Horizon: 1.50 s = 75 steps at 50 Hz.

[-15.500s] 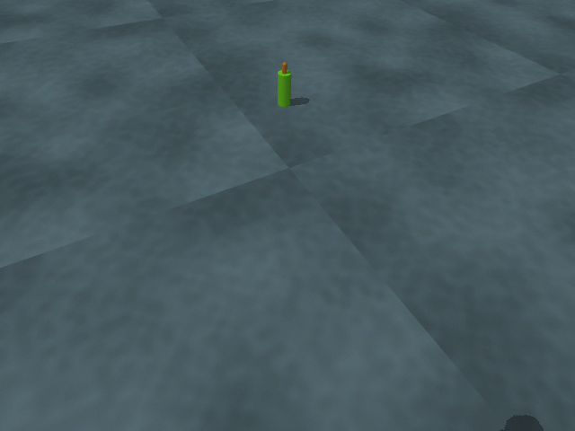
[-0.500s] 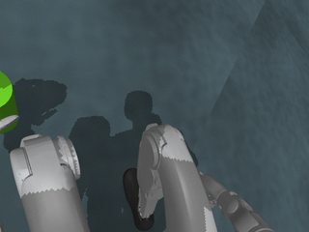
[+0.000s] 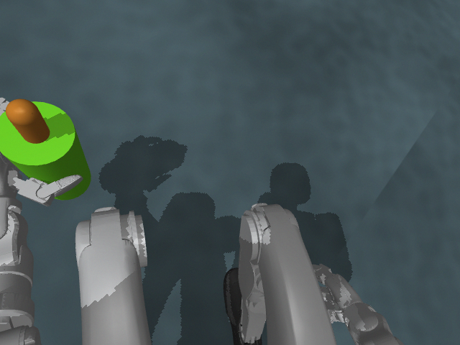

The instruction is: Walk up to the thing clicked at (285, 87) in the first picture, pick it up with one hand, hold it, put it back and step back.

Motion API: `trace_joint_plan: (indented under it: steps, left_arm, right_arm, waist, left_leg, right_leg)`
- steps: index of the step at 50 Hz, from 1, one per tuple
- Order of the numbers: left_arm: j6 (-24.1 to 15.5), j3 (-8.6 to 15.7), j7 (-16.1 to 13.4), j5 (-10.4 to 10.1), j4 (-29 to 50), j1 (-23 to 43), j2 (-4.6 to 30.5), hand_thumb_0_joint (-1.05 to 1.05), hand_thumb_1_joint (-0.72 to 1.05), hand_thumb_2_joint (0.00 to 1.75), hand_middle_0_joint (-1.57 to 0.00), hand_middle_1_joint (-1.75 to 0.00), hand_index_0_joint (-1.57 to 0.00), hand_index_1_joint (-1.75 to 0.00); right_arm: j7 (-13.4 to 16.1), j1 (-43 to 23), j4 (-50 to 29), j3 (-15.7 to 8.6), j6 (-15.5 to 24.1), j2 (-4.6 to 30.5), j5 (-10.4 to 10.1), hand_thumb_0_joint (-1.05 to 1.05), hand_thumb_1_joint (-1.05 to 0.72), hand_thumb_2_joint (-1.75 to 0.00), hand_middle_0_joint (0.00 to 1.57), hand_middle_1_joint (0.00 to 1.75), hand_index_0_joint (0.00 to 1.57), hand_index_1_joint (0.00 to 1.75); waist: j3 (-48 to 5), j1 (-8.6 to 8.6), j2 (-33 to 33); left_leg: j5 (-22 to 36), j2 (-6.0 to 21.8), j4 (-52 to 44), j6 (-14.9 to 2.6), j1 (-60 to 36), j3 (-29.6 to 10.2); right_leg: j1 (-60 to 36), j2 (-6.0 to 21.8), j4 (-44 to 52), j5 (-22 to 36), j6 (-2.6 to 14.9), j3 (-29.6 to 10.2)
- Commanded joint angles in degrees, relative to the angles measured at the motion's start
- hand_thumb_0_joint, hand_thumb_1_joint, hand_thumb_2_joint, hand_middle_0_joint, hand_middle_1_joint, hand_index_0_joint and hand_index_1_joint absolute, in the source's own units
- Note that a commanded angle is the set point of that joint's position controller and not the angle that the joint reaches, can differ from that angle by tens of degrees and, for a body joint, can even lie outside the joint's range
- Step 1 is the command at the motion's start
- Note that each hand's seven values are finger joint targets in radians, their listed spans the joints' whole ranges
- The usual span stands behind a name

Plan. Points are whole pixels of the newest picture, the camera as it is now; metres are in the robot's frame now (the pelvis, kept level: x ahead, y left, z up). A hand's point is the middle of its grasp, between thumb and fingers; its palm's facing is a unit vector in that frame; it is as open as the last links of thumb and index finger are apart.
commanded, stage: settle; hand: left
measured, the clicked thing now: (49, 153) +0.40 +0.27 -0.04
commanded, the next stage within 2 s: lift in 1.12 s
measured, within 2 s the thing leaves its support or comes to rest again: neither
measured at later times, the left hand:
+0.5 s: hand (29, 131) +0.40 +0.28 +0.02, palm faces +0.23 -0.97 -0.01, open 11.6 cm
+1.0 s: hand (15, 120) +0.40 +0.28 +0.04, palm faces +0.25 -0.97 +0.00, open 11.6 cm
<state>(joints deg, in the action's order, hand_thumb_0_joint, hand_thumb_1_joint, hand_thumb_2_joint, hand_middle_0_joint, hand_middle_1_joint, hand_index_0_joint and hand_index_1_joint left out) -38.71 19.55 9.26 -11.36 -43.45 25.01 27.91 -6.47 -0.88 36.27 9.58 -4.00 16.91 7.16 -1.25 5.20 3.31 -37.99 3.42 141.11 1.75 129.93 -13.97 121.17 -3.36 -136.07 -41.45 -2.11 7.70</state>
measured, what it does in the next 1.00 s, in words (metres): rises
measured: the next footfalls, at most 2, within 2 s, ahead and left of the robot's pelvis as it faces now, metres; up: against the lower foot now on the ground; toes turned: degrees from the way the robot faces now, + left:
none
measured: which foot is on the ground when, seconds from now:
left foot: down 0.00-1.00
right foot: down 0.00-1.00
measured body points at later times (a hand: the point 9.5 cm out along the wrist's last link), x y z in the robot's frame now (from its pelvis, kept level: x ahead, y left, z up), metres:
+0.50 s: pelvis +0.01 -0.01 +0.04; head +0.20 +0.06 +0.44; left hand +0.38 +0.33 +0.02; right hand +0.19 -0.25 -0.08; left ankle +0.08 +0.14 -0.29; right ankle +0.10 -0.12 -0.29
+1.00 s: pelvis +0.00 -0.01 +0.06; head +0.19 +0.06 +0.46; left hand +0.38 +0.34 +0.05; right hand +0.19 -0.25 -0.06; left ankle +0.08 +0.14 -0.29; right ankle +0.10 -0.12 -0.29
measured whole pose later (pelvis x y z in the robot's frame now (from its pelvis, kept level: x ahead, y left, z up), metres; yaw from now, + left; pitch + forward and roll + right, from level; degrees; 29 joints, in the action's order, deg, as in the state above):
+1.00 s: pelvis +0.00 -0.01 +0.06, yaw +5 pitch +31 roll -5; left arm -31.2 24.3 15.3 -11.3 -44.1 30.0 22.4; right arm -2.7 3.7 37.9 1.8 -1.4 15.7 3.0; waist -7.2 3.7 0.8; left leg -37.5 4.1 128.0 1.7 122.5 -7.5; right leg 116.6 -1.8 -126.9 -41.9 -0.9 3.3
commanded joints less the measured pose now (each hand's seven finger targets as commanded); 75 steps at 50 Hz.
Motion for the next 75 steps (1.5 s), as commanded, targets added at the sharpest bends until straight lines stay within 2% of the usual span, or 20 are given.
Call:
trace_joint_plan:
  steps: [1, 5, 6, 7, 8, 9, 10, 16, 19, 27, 29, 38, 41, 44, 49, 57, 61, 62, 68, 75]
  left_arm:
    - [-1.90, 3.32, 1.13, -1.81, 10.98, 13.45, 9.00, 0.00, 0.11, 1.25, -1.29, -1.44, -1.30, -1.45]
    - [-0.80, 3.65, 2.63, -1.97, 11.83, 13.82, 8.17, 0.00, 0.11, 1.26, -1.31, -1.45, -1.32, -1.46]
    - [-0.90, 3.90, 3.05, -2.10, 15.91, 16.53, 8.99, 0.00, 0.10, 1.26, -1.31, -1.45, -1.32, -1.46]
    - [-0.10, 3.35, 3.35, -2.04, 11.25, 12.15, 7.21, 0.00, 0.11, 1.25, -1.30, -1.44, -1.31, -1.45]
    - [-0.33, 5.05, 3.48, -2.33, 16.13, 15.58, 9.28, 0.00, 0.09, 1.23, -1.30, -1.43, -1.31, -1.44]
    - [0.40, 5.34, 3.50, -2.05, 12.16, 12.82, 8.97, 0.00, 0.09, 1.23, -1.28, -1.42, -1.29, -1.43]
    - [0.23, 5.47, 3.59, -2.30, 16.48, 16.32, 9.31, 0.00, 0.08, 1.22, -1.27, -1.41, -1.28, -1.42]
    - [2.21, 6.28, 4.18, -1.83, 11.87, 13.56, 8.21, 0.00, 0.08, 1.22, -1.27, -1.40, -1.28, -1.41]
    - [2.24, 6.46, 4.77, -1.72, 15.28, 16.74, 8.61, 0.00, 0.06, 1.20, -1.26, -1.39, -1.27, -1.40]
    - [3.41, 6.15, 5.81, -1.90, 13.74, 15.56, 6.35, 0.00, 0.07, 1.21, -1.28, -1.41, -1.30, -1.41]
    - [3.30, 7.48, 5.39, -1.63, 13.89, 16.60, 7.69, 0.00, 0.06, 1.22, -1.28, -1.40, -1.29, -1.41]
    - [3.33, 6.02, 5.87, -0.79, 14.76, 20.39, 6.40, 0.00, 0.04, 1.21, -1.25, -1.38, -1.27, -1.39]
    - [3.46, 7.39, 5.61, -1.11, 12.08, 18.74, 6.80, 0.00, 0.06, 1.23, -1.24, -1.38, -1.26, -1.39]
    - [3.44, 6.19, 5.90, -0.56, 11.55, 18.96, 5.81, 0.00, 0.03, 1.21, -1.24, -1.38, -1.26, -1.38]
    - [3.14, 7.59, 6.22, -1.02, 10.28, 19.53, 6.53, 0.00, 0.00, 1.20, -1.23, -1.36, -1.24, -1.37]
    - [2.53, 7.03, 6.42, -1.04, 11.96, 22.67, 6.20, 0.00, -0.01, 1.20, -1.21, -1.36, -1.23, -1.36]
    - [2.79, 7.22, 6.26, -0.54, 8.32, 20.44, 6.09, 0.00, 0.00, 1.22, -1.21, -1.36, -1.23, -1.37]
    - [2.59, 7.38, 6.29, -0.49, 9.18, 21.22, 6.39, 0.00, 0.02, 1.14, -1.20, -1.37, -1.24, -1.35]
    - [3.46, 7.82, 7.15, -0.33, 11.76, 19.22, 7.56, 0.00, -0.02, 1.16, -1.22, -1.38, -1.26, -1.37]
    - [6.00, 5.85, 8.08, -1.75, 16.80, 18.28, 5.67, 0.00, 0.02, 1.16, -1.23, -1.39, -1.27, -1.36]
  right_arm:
    - [1.79, 4.16, -3.94, -6.37, 0.81, 13.26, -1.49, 0.00, -0.89, -0.90, 0.20, 0.30, 0.20, 0.30]
    - [2.37, 4.72, -4.17, -7.34, 1.06, 12.57, -2.30, 0.00, -0.90, -0.90, 0.20, 0.30, 0.20, 0.30]
    - [2.48, 5.49, -3.57, -8.30, 1.18, 13.12, -2.35, 0.00, -0.90, -0.90, 0.20, 0.30, 0.20, 0.30]
    - [2.51, 5.07, -4.03, -7.82, 1.28, 12.21, -2.52, 0.00, -0.90, -0.90, 0.20, 0.30, 0.20, 0.30]
    - [2.61, 5.74, -3.99, -8.30, 1.30, 12.40, -2.65, 0.00, -0.90, -0.90, 0.20, 0.30, 0.20, 0.30]
    - [2.69, 5.42, -4.29, -8.25, 1.31, 11.93, -2.76, 0.00, -0.90, -0.90, 0.20, 0.30, 0.20, 0.30]
    - [2.87, 5.92, -3.91, -8.80, 1.32, 12.05, -2.79, 0.00, -0.90, -0.90, 0.20, 0.30, 0.20, 0.30]
    - [3.41, 6.33, -4.00, -9.43, 1.52, 11.23, -3.45, 0.00, -0.90, -0.90, 0.20, 0.30, 0.20, 0.30]
    - [3.79, 7.09, -3.48, -10.24, 1.85, 11.46, -3.43, 0.00, -0.91, -0.90, 0.20, 0.30, 0.20, 0.30]
    - [4.25, 7.82, -3.32, -10.60, 2.61, 10.72, -4.17, 0.00, -0.91, -0.90, 0.20, 0.30, 0.20, 0.30]
    - [4.23, 8.19, -3.36, -10.87, 2.85, 10.66, -4.07, 0.00, -0.91, -0.90, 0.20, 0.30, 0.20, 0.30]
    - [4.60, 9.83, -2.27, -11.89, 3.43, 10.40, -3.88, 0.00, -0.91, -0.90, 0.20, 0.30, 0.20, 0.30]
    - [4.73, 9.60, -2.49, -11.85, 3.60, 10.38, -4.12, 0.00, -0.90, -0.90, 0.20, 0.30, 0.20, 0.30]
    - [4.68, 9.46, -2.55, -11.90, 3.70, 10.29, -4.17, 0.00, -0.91, -0.90, 0.20, 0.30, 0.20, 0.30]
    - [4.73, 9.67, -2.68, -11.70, 4.10, 9.75, -4.29, 0.00, -0.91, -0.90, 0.20, 0.30, 0.20, 0.30]
    - [4.98, 10.51, -2.02, -12.12, 4.63, 9.74, -4.09, 0.00, -0.91, -0.90, 0.20, 0.30, 0.20, 0.30]
    - [5.04, 10.81, -1.93, -12.04, 4.61, 9.32, -4.10, 0.00, -0.90, -0.90, 0.20, 0.30, 0.20, 0.30]
    - [5.07, 10.88, -1.48, -12.26, 4.68, 9.74, -4.10, 0.00, -0.93, -0.90, 0.20, 0.30, 0.20, 0.30]
    - [5.14, 11.23, -2.48, -12.70, 4.55, 9.58, -4.60, 0.00, -0.93, -0.90, 0.20, 0.30, 0.20, 0.30]
    - [5.98, 11.26, -3.34, -13.17, 4.71, 9.21, -5.72, 0.00, -0.92, -0.90, 0.20, 0.30, 0.20, 0.30]
  waist:
    - [-34.20, 0.78, -12.64]
    - [-35.87, 0.14, -11.41]
    - [-37.64, -0.09, -12.69]
    - [-37.78, -0.49, -11.65]
    - [-38.96, -0.55, -11.61]
    - [-39.21, -1.42, -11.38]
    - [-39.23, -1.07, -11.58]
    - [-39.21, -1.60, -9.81]
    - [-39.13, -1.41, -10.39]
    - [-39.24, -1.34, -11.68]
    - [-39.99, -1.98, -11.54]
    - [-41.98, -1.44, -12.95]
    - [-40.41, -1.94, -11.27]
    - [-38.12, -1.62, -12.10]
    - [-39.29, -1.83, -9.97]
    - [-43.27, -1.66, -10.56]
    - [-40.85, -1.62, -9.12]
    - [-40.14, -2.12, -9.77]
    - [-44.00, -2.86, -9.93]
    - [-44.63, -2.58, -10.01]
  left_leg:
    - [1.48, -0.39, -16.81, -2.61, -23.31, 6.66]
    - [2.81, -0.25, -17.96, -2.80, -24.56, 7.44]
    - [3.83, -0.22, -18.07, -2.70, -26.00, 7.69]
    - [4.84, -0.13, -18.02, -2.81, -26.22, 7.96]
    - [5.00, -0.19, -18.31, -2.84, -26.20, 8.10]
    - [5.25, -0.17, -18.30, -2.93, -26.06, 8.53]
    - [5.46, -0.09, -18.50, -2.93, -25.57, 8.67]
    - [5.39, 0.02, -20.28, -3.10, -26.74, 9.24]
    - [4.77, 0.00, -21.08, -3.16, -27.18, 9.42]
    - [5.71, -0.10, -23.99, -2.84, -31.27, 9.26]
    - [6.47, -0.06, -24.27, -2.85, -31.82, 9.45]
    - [6.36, -0.21, -25.90, -2.77, -35.21, 9.87]
    - [5.75, -0.32, -26.47, -2.85, -34.46, 9.97]
    - [3.71, -0.38, -27.97, -2.65, -34.41, 9.60]
    - [4.42, -0.55, -27.71, -2.97, -33.43, 10.42]
    - [6.97, -0.57, -27.50, -2.96, -36.35, 10.78]
    - [5.51, -0.67, -28.07, -3.07, -33.98, 11.09]
    - [5.26, -0.65, -28.56, -2.96, -34.63, 11.13]
    - [7.36, -0.70, -30.11, -3.03, -37.80, 11.24]
    - [6.33, -0.72, -32.81, -3.20, -40.62, 11.12]
  right_leg:
    - [-14.54, -2.06, 15.20, 9.21, 3.88, 2.92]
    - [-16.07, -1.77, 16.70, 9.71, 3.83, 1.98]
    - [-16.55, -1.60, 16.56, 10.68, 3.92, 1.71]
    - [-17.55, -1.54, 17.17, 11.47, 3.70, 1.12]
    - [-18.01, -1.45, 17.31, 11.42, 3.77, 1.18]
    - [-18.95, -1.31, 17.87, 11.42, 3.61, 0.37]
    - [-19.40, -1.20, 18.11, 11.69, 3.59, 0.17]
    - [-19.96, -1.02, 20.18, 10.56, 3.66, -0.70]
    - [-20.15, -0.79, 21.26, 10.01, 3.68, -0.98]
    - [-18.41, -0.55, 21.31, 10.21, 4.25, -0.35]
    - [-19.19, -0.48, 21.53, 10.65, 4.24, -0.56]
    - [-19.14, -0.14, 22.96, 10.27, 4.49, -1.12]
    - [-19.05, -0.13, 23.81, 9.40, 4.46, -1.24]
    - [-17.22, 0.04, 23.80, 7.35, 4.71, -0.91]
    - [-19.47, 0.07, 25.10, 7.92, 4.39, -1.72]
    - [-20.98, 0.23, 25.66, 10.33, 4.34, -2.32]
    - [-21.80, 0.41, 26.89, 8.76, 4.12, -2.74]
    - [-21.01, 0.39, 26.51, 8.29, 4.36, -2.58]
    - [-23.55, 0.39, 27.61, 10.12, 4.37, -2.74]
    - [-25.44, 0.62, 31.33, 9.23, 4.27, -3.43]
